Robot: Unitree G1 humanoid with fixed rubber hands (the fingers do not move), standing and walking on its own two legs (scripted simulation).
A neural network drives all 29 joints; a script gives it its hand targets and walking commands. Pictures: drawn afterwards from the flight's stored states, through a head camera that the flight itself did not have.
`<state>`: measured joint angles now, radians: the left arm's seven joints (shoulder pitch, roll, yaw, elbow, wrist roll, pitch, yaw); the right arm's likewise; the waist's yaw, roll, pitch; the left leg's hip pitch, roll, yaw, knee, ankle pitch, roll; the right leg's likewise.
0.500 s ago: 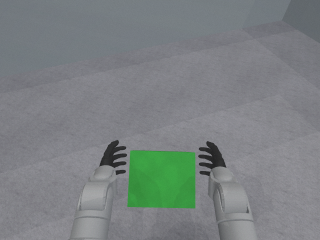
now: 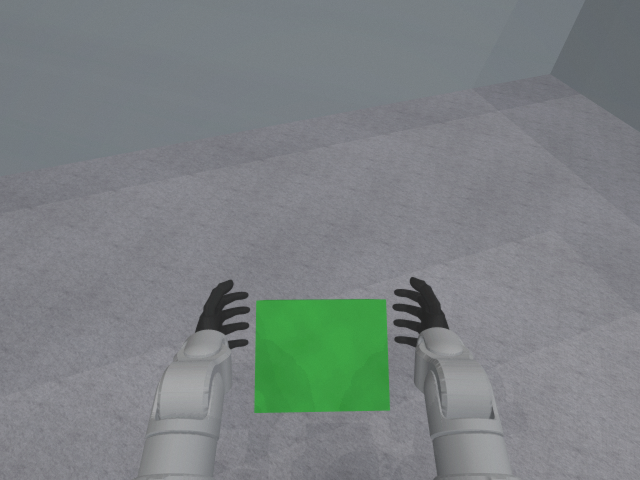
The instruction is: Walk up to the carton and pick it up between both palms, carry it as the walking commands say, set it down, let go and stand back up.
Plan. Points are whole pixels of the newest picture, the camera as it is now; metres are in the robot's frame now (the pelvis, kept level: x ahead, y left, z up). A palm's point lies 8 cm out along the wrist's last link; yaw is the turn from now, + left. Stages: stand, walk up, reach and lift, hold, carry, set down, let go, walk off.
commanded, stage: carry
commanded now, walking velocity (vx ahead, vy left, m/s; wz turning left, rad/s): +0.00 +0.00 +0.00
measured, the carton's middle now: (319, 347) +0.35 +0.00 -0.12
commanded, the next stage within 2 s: none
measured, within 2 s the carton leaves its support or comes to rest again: neither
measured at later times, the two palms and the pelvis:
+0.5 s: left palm (223, 276) +0.39 +0.14 +0.03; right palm (419, 273) +0.39 -0.13 +0.03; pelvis +0.09 +0.01 +0.00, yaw -1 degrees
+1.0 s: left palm (227, 265) +0.41 +0.14 +0.03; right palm (419, 259) +0.41 -0.14 +0.04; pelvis +0.12 +0.00 +0.00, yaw -1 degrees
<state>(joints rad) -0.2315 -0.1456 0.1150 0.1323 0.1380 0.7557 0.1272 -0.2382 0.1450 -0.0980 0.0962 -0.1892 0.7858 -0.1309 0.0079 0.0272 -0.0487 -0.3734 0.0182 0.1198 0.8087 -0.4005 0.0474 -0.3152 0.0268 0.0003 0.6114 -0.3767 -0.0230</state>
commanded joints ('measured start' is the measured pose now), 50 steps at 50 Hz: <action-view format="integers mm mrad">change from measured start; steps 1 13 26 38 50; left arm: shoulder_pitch -575 -601 -585 -489 -577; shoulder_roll -1004 -1003 -987 -1024 -1014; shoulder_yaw -667 -675 -656 -658 -669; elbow -249 -223 -224 -180 -219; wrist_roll -284 -277 -265 -258 -273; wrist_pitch -46 -47 -36 -40 -54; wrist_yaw -274 -267 -268 -276 -279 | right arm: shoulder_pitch -542 -561 -523 -525 -511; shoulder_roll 974 934 939 959 942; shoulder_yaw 641 608 614 639 592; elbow -211 -208 -167 -209 -150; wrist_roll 308 324 312 305 294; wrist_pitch -65 -82 -64 -66 -79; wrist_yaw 294 308 310 303 307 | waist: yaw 30 -16 -19 17 -6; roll -279 185 134 -306 16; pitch -439 -435 -545 -497 -522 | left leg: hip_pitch -345 553 568 -182 256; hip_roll -43 231 247 -16 134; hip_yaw -14 -142 -209 -51 -66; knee -126 -188 -243 -183 -128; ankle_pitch -88 1457 1402 -75 787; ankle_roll -7 83 96 -14 4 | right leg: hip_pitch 674 -90 -68 598 244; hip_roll -244 15 -58 -289 -136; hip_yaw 211 -57 -21 199 36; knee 33 -55 185 12 -60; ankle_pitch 1592 82 248 1565 815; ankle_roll -164 -33 -31 -190 -88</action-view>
